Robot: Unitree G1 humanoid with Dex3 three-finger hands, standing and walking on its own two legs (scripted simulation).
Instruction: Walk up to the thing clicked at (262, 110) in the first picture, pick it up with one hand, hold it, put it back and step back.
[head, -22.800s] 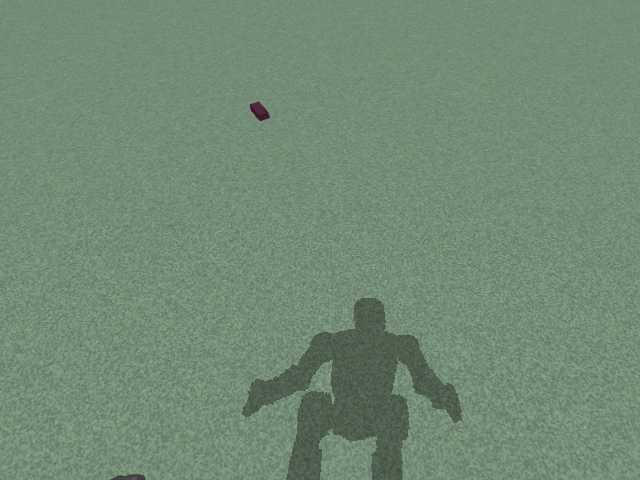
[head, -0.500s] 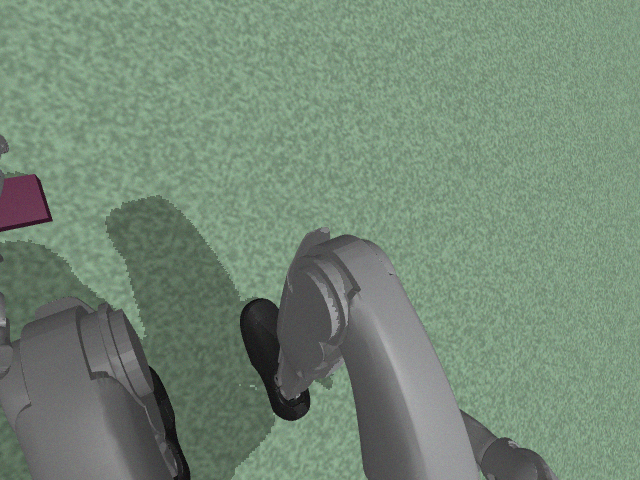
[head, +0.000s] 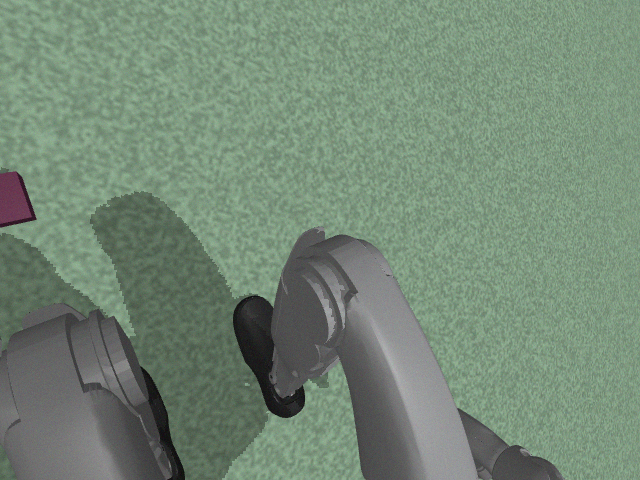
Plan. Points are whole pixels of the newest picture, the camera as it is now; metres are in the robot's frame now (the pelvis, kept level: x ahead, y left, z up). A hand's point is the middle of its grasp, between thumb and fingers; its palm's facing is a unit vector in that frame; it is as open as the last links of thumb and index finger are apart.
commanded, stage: close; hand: left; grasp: from above
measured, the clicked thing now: out of the picture +0.42 +0.28 -0.30
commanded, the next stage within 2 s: settle in 1.70 s
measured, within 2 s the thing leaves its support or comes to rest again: neither
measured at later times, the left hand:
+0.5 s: hand out of the picture +0.42 +0.29 -0.28, palm faces -0.43 -0.11 -0.89, open 12.8 cm
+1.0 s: hand out of the picture +0.42 +0.29 -0.28, palm faces -0.45 -0.14 -0.88, open 11.6 cm
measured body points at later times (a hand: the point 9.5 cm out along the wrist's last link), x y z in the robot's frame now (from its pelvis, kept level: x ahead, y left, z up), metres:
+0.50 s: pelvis -0.01 +0.00 +0.00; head +0.27 +0.15 +0.32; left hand +0.43 +0.29 -0.23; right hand +0.07 -0.23 -0.05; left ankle +0.06 +0.11 -0.28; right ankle +0.12 -0.09 -0.28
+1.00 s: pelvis -0.01 +0.00 +0.00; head +0.28 +0.14 +0.32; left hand +0.43 +0.29 -0.23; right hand +0.06 -0.23 -0.05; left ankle +0.06 +0.11 -0.28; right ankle +0.12 -0.09 -0.28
